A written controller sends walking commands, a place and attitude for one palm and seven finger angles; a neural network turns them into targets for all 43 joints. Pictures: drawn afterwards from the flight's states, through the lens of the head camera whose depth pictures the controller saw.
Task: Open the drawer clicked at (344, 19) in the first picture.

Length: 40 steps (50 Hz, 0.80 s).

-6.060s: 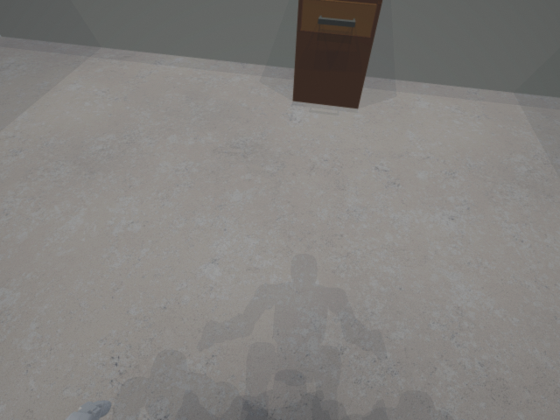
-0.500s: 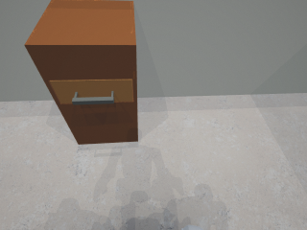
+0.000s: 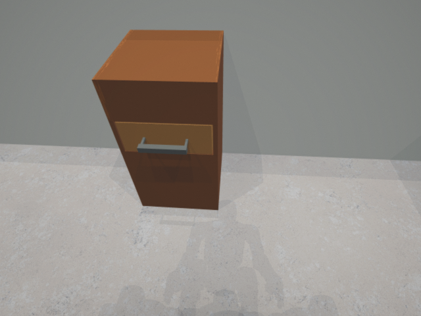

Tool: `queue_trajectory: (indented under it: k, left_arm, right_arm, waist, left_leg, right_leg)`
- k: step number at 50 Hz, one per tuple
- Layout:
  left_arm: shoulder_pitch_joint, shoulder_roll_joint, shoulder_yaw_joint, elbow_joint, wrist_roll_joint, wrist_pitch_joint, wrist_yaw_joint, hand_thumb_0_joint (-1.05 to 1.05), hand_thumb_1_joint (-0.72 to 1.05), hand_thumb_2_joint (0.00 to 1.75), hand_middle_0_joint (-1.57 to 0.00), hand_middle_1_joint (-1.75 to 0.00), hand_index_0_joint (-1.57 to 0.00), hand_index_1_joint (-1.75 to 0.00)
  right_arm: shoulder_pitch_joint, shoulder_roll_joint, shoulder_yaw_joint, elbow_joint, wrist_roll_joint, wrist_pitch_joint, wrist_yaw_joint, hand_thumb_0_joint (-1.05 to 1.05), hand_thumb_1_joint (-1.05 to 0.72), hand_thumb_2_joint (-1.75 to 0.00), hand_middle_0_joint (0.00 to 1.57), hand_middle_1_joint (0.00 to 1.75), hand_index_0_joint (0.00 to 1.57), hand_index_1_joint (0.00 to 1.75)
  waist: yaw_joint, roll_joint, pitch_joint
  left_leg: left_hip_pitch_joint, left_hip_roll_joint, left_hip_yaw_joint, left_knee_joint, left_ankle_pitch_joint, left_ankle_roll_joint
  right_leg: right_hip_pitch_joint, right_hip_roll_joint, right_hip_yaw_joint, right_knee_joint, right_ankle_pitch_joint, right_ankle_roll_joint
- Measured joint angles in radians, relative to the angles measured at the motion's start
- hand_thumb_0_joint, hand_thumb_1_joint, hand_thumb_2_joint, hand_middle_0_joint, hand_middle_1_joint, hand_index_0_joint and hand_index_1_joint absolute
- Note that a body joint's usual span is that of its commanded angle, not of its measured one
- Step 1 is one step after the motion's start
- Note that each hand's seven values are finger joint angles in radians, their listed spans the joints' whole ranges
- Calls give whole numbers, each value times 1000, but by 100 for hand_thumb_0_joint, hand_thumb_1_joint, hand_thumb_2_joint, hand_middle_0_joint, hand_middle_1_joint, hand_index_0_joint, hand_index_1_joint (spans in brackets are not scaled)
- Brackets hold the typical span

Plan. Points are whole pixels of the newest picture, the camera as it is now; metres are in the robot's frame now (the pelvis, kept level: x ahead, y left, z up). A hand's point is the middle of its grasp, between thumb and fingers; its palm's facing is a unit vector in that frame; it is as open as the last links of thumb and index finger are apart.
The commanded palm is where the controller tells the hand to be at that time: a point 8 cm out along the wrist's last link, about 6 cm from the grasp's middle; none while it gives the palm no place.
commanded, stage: take the last steps up to it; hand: left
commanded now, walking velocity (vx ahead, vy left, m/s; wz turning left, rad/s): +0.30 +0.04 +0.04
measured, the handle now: (163, 144) +0.78 +0.26 -0.24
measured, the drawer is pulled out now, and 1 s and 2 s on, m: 0.00 0.00 0.00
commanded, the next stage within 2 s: come to a stop and stand still in 0.72 s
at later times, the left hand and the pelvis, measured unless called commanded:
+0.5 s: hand (110, 308) +0.17 +0.25 -0.18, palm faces +0.03 -0.98 -0.18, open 7.4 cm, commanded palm none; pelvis +0.12 +0.07 -0.01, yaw +0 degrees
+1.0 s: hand (139, 247) +0.32 +0.23 -0.19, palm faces +0.02 -0.98 -0.20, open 7.2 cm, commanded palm none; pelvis +0.28 +0.05 -0.01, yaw -2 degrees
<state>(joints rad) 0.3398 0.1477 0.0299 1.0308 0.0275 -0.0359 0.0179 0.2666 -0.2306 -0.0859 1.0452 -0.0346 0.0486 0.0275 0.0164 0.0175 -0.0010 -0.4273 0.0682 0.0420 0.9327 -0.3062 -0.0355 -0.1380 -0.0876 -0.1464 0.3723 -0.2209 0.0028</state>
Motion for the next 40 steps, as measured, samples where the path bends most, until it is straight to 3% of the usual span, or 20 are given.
queue_trajectory:
  k: [5, 8, 9, 12, 14, 17, 22, 27, 30, 32, 34, 36, 38, 40]
  left_arm:
    - [58, 7, 4, 48, 7, 1, -7, 0, 91, 90, -20, -29, -20, -30]
    - [94, 15, 9, 82, 1, 14, -10, 0, 91, 90, -20, -29, -20, -30]
    - [108, 15, 11, 91, -1, 20, -11, 0, 91, 90, -20, -29, -20, -30]
    - [103, 27, 16, 120, 0, 55, -13, 0, 91, 90, -20, -29, -20, -30]
    - [81, 29, 19, 124, 2, 63, -20, 1, 91, 90, -20, -29, -20, -30]
    - [28, 36, 24, 102, 3, 52, -28, 1, 91, 90, -20, -29, -20, -30]
    - [-80, 40, 28, 46, -2, 40, -29, 1, 91, 90, -20, -29, -20, -30]
    - [-184, 34, 27, 4, -7, 40, -30, 0, 91, 90, -20, -29, -20, -30]
    - [-231, 28, 24, -19, -8, 32, -31, 0, 91, 90, -20, -29, -20, -30]
    - [-247, 27, 21, -35, -6, 10, -33, 0, 91, 90, -20, -29, -20, -30]
    - [-260, 22, 21, -44, -7, -19, -27, 0, 91, 90, -20, -29, -20, -30]
    - [-255, 14, 15, -46, -13, -26, -22, 0, 91, 90, -20, -29, -20, -30]
    - [-235, 3, 10, -35, -15, -21, -13, 0, 91, 90, -20, -29, -20, -30]
    - [-207, -7, 16, -19, -18, -19, 0, -1, 92, 90, -20, -29, -20, -30]
  right_arm:
    - [-18, 9, 11, 2, 5, -11, 2, 1, -92, -90, 20, 30, 20, 29]
    - [-33, 21, 25, -10, 8, -40, -1, 1, -91, -90, 20, 30, 20, 29]
    - [-34, 21, 28, -18, 8, -55, -5, 1, -91, -90, 20, 30, 20, 29]
    - [-44, 59, 38, -23, 3, -84, -20, 0, -91, -90, 20, 30, 20, 29]
    - [-24, 74, 38, -24, 5, -94, -37, 0, -93, -90, 20, 30, 20, 29]
    - [18, 82, 44, -3, 8, -106, -48, 0, -94, -90, 20, 30, 20, 30]
    - [97, 104, 56, 54, 13, -115, -54, 0, -93, -90, 20, 30, 20, 30]
    - [154, 122, 56, 95, 5, -111, -54, 0, -92, -90, 20, 30, 20, 30]
    - [175, 121, 53, 112, 1, -105, -53, 0, -92, -90, 20, 30, 20, 30]
    - [192, 121, 53, 124, 6, -100, -51, 0, -91, -90, 20, 30, 20, 30]
    - [175, 119, 51, 133, 18, -87, -46, 0, -91, -90, 20, 30, 20, 30]
    - [142, 111, 46, 126, 22, -74, -44, 0, -91, -90, 20, 30, 20, 29]
    - [102, 98, 40, 106, 17, -67, -43, 1, -91, -90, 20, 30, 20, 29]
    - [62, 85, 36, 77, 12, -65, -43, 1, -91, -90, 20, 30, 20, 29]
  waist:
    - [33, -20, 6]
    - [43, -29, 8]
    - [40, -22, 6]
    - [28, -53, 22]
    - [12, -52, 23]
    - [-2, -54, 28]
    - [-11, -58, 36]
    - [-44, -47, 57]
    - [-68, -29, 73]
    - [-71, -17, 79]
    - [-67, -3, 100]
    - [-63, 2, 109]
    - [-59, 9, 103]
    - [-59, 14, 88]
  left_leg:
    - [69, 8, 31, -205, -47, 17]
    - [156, -1, 67, -387, -12, 25]
    - [182, 0, 66, -439, 8, 34]
    - [193, -17, 92, -396, 14, 56]
    - [230, -25, 99, -432, 5, 64]
    - [298, -47, 103, -524, 29, 68]
    - [395, -80, 109, -626, 34, 74]
    - [465, -85, 114, -635, -20, 57]
    - [492, -67, 119, -590, -85, 36]
    - [479, -43, 118, -486, -157, 23]
    - [367, -11, 86, -191, -212, 38]
    - [225, -14, 30, 107, -208, 52]
    - [109, -4, 9, 238, -143, 55]
    - [27, 15, 5, 224, -96, 45]
  right_leg:
    - [11, -24, -14, -6, -12, 25]
    - [0, -37, -14, 48, -53, 48]
    - [-18, -35, -14, 97, -85, 46]
    - [-131, -36, 44, 383, -235, 10]
    - [-221, -21, 59, 557, -212, -5]
    - [-321, -19, 64, 661, -113, -4]
    - [-412, -24, 69, 625, -21, 13]
    - [-404, -16, 56, 434, 0, 0]
    - [-355, 6, 41, 315, -8, -24]
    - [-289, 29, 24, 225, 45, -45]
    - [-287, 45, 9, 273, 39, -68]
    - [-258, 56, 1, 274, -4, -79]
    - [-214, 69, -4, 217, -1, -74]
    - [-173, 80, -7, 152, 16, -72]
